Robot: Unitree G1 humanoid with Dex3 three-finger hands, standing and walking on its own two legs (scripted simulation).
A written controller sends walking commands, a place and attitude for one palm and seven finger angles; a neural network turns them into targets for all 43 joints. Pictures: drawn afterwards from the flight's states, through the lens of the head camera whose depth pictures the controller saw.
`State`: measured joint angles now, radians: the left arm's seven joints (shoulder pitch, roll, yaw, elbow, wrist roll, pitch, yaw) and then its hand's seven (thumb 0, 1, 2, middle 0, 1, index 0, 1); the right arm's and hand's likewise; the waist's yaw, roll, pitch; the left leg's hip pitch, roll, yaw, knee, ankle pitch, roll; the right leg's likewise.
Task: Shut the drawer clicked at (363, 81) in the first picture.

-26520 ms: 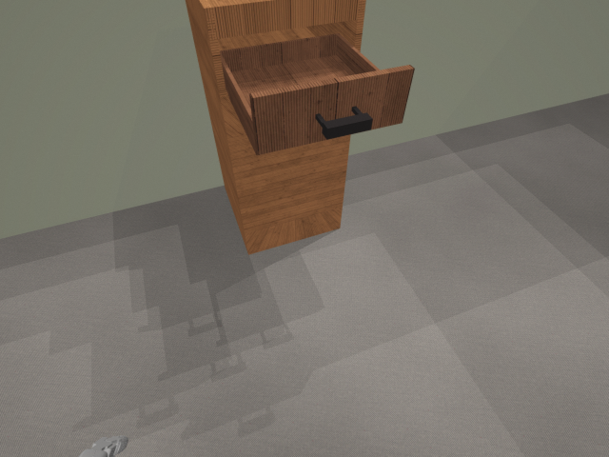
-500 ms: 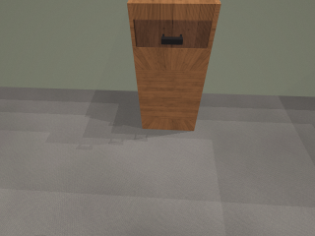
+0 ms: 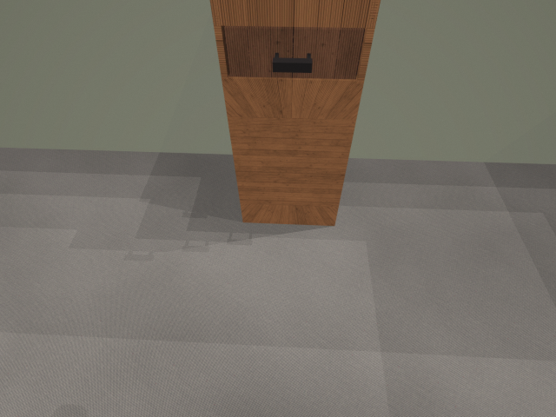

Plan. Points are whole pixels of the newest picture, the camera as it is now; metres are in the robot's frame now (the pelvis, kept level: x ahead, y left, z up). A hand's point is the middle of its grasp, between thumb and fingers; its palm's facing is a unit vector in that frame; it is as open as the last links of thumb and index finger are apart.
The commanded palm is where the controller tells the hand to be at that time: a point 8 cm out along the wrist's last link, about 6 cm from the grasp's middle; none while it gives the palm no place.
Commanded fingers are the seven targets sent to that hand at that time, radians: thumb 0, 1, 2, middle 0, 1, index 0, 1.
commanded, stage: look to check the result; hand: left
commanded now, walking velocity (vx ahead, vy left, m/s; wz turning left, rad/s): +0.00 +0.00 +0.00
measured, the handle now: (292, 60) +0.97 +0.01 +0.02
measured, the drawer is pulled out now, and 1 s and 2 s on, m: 0.00 0.00 0.00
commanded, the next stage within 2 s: stand and wait in 0.40 s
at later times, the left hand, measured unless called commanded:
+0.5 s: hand out of the picture +0.00 +0.14 -0.17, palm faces +0.05 -0.98 -0.18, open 7.4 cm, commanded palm none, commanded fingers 0.00 0.90 0.90 -0.20 -0.30 -0.20 -0.30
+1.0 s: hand out of the picture +0.01 +0.14 -0.17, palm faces +0.05 -0.98 -0.18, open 7.4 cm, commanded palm none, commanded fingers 0.00 0.90 0.90 -0.20 -0.30 -0.20 -0.30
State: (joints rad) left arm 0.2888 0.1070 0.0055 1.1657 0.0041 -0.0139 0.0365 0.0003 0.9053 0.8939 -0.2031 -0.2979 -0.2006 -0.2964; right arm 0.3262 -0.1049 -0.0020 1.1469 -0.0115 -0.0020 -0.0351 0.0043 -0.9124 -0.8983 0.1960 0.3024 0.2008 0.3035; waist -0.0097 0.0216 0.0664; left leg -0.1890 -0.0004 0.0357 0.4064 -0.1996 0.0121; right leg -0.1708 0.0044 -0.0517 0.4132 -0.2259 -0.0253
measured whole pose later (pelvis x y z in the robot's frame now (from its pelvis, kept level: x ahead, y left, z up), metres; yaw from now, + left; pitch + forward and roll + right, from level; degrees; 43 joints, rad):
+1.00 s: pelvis +0.02 -0.02 +0.00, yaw +0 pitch -1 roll +0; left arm 0.28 0.11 0.01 1.16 0.00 -0.02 0.04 0.00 0.90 0.89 -0.20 -0.30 -0.20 -0.30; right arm 0.31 -0.11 0.00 1.16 -0.01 0.00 -0.04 0.00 -0.91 -0.90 0.20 0.30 0.20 0.30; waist -0.01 0.02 0.06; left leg -0.14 0.03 0.02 0.39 -0.23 -0.02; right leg -0.12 0.03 -0.06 0.38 -0.25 -0.05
